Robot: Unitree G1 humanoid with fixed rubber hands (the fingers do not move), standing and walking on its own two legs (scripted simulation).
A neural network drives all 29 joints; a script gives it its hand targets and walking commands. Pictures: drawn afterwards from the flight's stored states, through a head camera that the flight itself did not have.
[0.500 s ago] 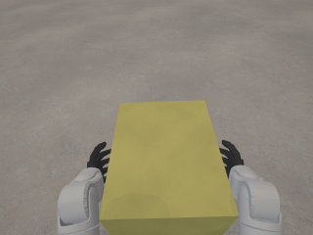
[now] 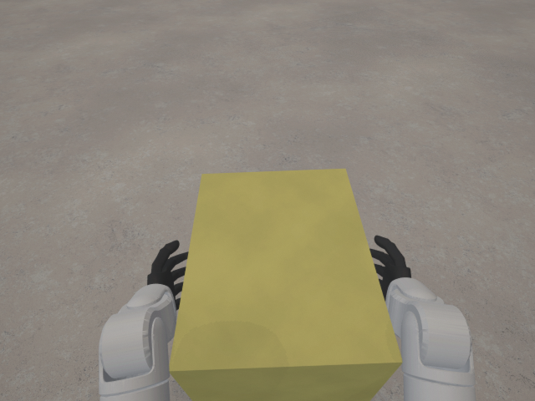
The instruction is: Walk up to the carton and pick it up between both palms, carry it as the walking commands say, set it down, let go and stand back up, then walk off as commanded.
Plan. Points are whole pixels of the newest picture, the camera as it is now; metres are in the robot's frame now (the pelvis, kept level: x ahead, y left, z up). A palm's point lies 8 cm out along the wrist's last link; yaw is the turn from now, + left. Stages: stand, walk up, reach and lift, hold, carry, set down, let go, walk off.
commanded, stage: carry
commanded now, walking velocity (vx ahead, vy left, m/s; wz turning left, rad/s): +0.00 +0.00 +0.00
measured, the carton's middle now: (278, 297) +0.29 +0.00 +0.01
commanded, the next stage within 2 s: hold in 0.78 s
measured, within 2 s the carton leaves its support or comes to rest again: neither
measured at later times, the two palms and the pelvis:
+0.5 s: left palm (173, 282) +0.29 +0.15 +0.07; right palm (392, 278) +0.29 -0.16 +0.07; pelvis +0.02 +0.00 +0.00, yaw +0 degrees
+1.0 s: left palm (184, 277) +0.31 +0.15 +0.04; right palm (390, 272) +0.31 -0.17 +0.05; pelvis +0.03 -0.01 +0.01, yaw -1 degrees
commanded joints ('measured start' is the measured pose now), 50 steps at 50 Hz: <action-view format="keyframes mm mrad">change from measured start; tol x4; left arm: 1 -446 -771 -696 -34 -340 -10 -235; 39 -408 -694 -613 81 -220 -205 -209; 40 -267 -489 -297 551 70 -263 -177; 41 -354 -495 -382 411 44 -375 -168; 42 -351 -545 -425 346 28 -430 -171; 45 -575 -619 -528 163 -39 -479 -186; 50 -449 -630 -487 285 -74 -444 -196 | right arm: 1 -436 782 680 -22 328 -14 231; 39 -388 703 593 92 223 -208 208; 40 -325 460 241 507 -20 -284 185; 41 -349 416 285 391 -32 -386 184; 42 -360 464 356 333 -5 -432 189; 44 -524 585 469 223 67 -477 203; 46 -617 635 521 210 128 -485 212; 50 -502 740 540 357 150 -457 230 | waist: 1 -4 6 -200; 39 3 7 -221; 40 -22 -15 139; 42 -71 -34 36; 45 -33 -16 -189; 50 48 -38 -116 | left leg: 1 121 88 -109 -90 -139 4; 15 146 86 -89 -42 -25 6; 39 155 89 -85 -46 -11 6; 40 321 -159 -130 -100 -198 20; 41 354 -161 -175 -77 -238 19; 43 494 -146 -170 -69 -103 22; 45 510 -150 -158 -69 -6 23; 50 525 -135 -74 -98 49 26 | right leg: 1 34 -87 101 -112 -49 -39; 16 54 -88 97 -107 42 -45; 39 62 -76 89 -106 63 -41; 40 55 142 79 -209 -210 -46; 41 58 141 89 -204 -237 -37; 45 173 124 119 -172 15 -2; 48 168 129 127 -190 1 -7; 50 156 88 157 -250 73 -13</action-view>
